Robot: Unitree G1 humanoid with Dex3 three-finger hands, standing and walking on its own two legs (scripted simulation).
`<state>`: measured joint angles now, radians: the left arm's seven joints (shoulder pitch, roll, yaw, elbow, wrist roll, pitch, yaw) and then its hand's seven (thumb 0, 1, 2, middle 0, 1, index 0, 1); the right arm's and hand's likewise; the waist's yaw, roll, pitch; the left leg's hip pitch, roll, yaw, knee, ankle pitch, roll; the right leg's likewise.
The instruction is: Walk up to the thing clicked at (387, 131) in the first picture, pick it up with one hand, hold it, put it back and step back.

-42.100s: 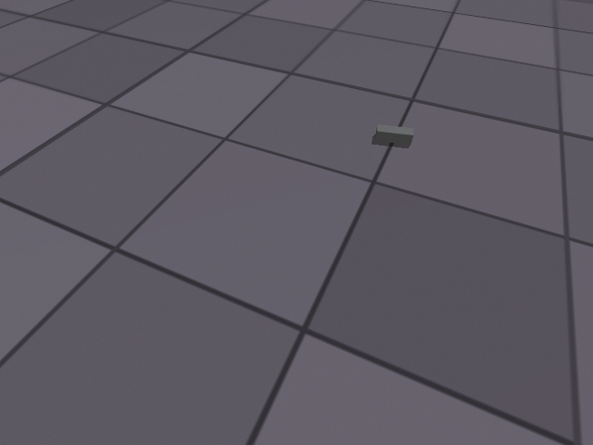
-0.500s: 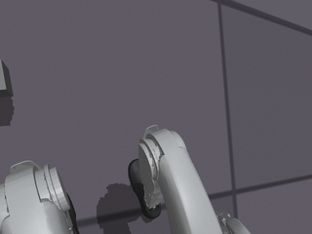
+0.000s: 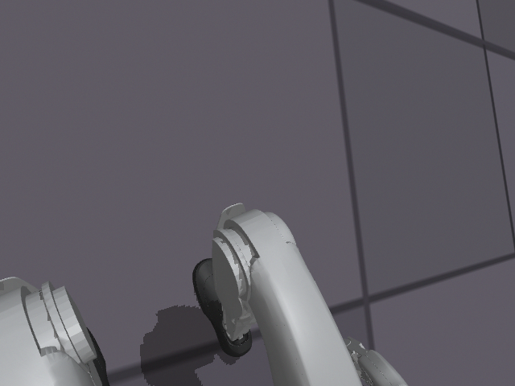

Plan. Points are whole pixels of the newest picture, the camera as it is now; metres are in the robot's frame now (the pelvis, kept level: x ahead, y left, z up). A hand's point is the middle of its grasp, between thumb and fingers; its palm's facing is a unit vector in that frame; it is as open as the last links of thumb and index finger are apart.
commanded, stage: rest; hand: left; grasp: from above
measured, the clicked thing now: out of the picture +0.49 +0.34 -0.27
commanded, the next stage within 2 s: open in 0.38 s
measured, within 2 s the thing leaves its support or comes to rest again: rests again in 0.12 s
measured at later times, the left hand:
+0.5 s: hand out of the picture +0.48 +0.34 -0.24, palm faces -0.46 -0.09 -0.88, open 10.1 cm
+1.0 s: hand out of the picture +0.49 +0.34 -0.23, palm faces -0.46 -0.09 -0.88, open 13.2 cm
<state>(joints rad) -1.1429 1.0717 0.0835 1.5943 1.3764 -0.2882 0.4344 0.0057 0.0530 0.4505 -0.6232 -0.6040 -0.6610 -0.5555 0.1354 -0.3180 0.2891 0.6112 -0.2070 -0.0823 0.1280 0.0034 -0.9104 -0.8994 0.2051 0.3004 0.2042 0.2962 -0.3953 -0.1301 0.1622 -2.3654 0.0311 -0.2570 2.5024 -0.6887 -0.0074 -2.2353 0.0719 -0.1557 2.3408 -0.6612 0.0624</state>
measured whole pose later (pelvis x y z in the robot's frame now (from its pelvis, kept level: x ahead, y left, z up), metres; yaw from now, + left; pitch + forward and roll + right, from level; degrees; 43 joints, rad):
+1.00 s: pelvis +0.00 +0.00 +0.00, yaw -2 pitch +29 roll -15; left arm -1.14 1.13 0.06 1.60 1.33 -0.29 0.44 0.00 -0.36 0.86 -0.19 -0.94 -0.21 -0.92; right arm 0.11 -0.33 0.36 0.60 -0.22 -0.10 0.13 0.00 -0.91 -0.90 0.21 0.30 0.20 0.30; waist -0.41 -0.14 0.19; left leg -2.36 0.04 -0.28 2.52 -0.70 0.00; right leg -2.22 0.08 -0.17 2.33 -0.65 0.07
